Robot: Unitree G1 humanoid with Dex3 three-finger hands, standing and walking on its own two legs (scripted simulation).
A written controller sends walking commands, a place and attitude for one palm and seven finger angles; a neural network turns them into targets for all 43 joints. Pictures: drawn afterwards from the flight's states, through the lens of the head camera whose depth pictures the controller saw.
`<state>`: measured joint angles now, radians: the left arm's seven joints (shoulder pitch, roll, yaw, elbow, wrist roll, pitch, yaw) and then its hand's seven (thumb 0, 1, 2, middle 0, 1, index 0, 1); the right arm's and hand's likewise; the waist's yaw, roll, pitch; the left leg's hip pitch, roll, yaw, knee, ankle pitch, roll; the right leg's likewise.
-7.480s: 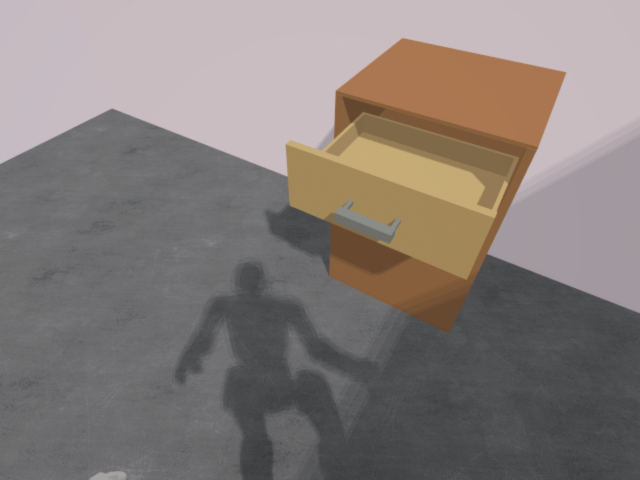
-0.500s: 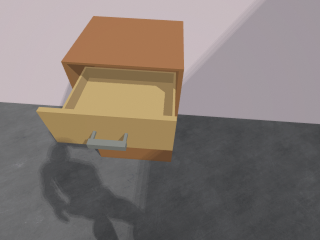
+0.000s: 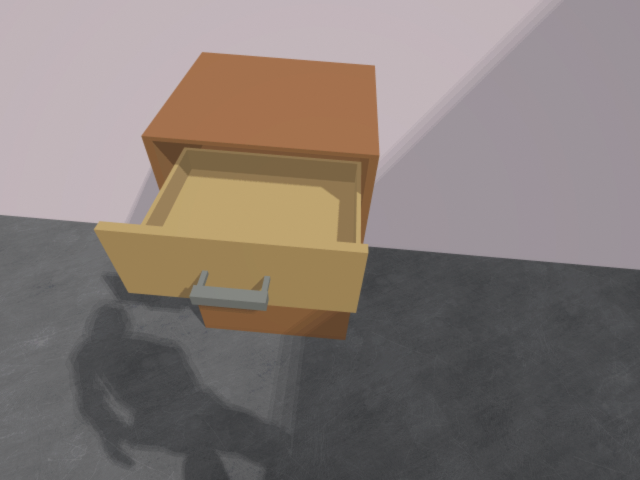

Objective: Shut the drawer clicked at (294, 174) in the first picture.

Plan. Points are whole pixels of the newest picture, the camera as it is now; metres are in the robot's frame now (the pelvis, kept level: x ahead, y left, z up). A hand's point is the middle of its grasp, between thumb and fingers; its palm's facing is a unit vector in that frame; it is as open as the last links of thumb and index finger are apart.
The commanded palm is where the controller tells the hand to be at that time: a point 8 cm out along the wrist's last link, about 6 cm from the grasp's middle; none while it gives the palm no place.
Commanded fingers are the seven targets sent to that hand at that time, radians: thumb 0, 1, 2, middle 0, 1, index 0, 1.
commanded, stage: come to a stop and stand still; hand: left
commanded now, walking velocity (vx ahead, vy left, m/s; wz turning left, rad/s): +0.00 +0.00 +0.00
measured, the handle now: (232, 288) +0.44 +0.18 -0.08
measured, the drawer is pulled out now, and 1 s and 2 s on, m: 0.27 0.27 0.27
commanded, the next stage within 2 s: look again from close up in 0.08 s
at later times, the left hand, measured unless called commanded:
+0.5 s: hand out of the picture -0.02 +0.17 -0.18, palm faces +0.02 -0.99 -0.16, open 7.4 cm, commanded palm none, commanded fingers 0.00 0.90 0.90 -0.20 -0.30 -0.20 -0.30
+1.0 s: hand (193, 415) +0.20 +0.17 -0.01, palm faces +0.16 -0.98 -0.07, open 6.8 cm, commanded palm +0.12 +0.21 -0.06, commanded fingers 0.00 0.90 0.90 -0.46 -0.58 -0.46 -0.58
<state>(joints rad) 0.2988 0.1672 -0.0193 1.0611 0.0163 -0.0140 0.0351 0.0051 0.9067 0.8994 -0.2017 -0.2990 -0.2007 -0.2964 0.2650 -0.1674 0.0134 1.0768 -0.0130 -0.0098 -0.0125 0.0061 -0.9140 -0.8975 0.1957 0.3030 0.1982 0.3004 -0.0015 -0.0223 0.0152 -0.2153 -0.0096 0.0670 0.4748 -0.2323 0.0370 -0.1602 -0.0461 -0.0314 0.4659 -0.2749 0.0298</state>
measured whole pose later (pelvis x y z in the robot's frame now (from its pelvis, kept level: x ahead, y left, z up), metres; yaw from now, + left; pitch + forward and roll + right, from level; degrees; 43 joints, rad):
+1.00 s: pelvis -0.01 +0.00 -0.03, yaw +2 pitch +5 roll +0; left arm 0.41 0.18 0.04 0.12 -0.16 -0.28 0.03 0.04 0.96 0.90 -0.28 -0.40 -0.28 -0.39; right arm 0.28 -0.25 -0.02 0.75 0.01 -0.29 -0.03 0.02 -0.92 -0.90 0.20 0.30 0.20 0.30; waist -0.05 0.01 -0.11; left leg -0.51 -0.01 0.05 0.74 -0.33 0.03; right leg -0.45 -0.06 -0.05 0.76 -0.40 0.01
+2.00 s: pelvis +0.00 -0.01 -0.07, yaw +1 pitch +13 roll -2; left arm 0.39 0.21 0.07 -0.10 -0.21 -0.36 -0.20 0.02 0.90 0.90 -1.27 -1.46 -1.27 -1.45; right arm 0.21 -0.23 0.00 0.51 0.02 -0.18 -0.04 0.01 -0.90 -0.90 0.20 0.30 0.20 0.30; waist -0.02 0.02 -0.12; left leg -0.79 0.03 0.01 1.04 -0.47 0.02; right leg -0.70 -0.02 -0.07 1.00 -0.52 0.00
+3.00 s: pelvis +0.01 -0.04 -0.06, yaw +2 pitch +13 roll -1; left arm 0.23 0.24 0.16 0.12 -0.25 -0.36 -0.27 0.02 0.90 0.90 -1.40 -1.60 -1.40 -1.60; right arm 0.23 -0.26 0.01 0.55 0.03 -0.16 -0.04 0.01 -0.90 -0.90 0.20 0.30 0.20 0.30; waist -0.02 0.03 -0.12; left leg -0.75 0.04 -0.01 0.99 -0.46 -0.02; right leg -0.67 -0.01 -0.09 0.98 -0.53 -0.03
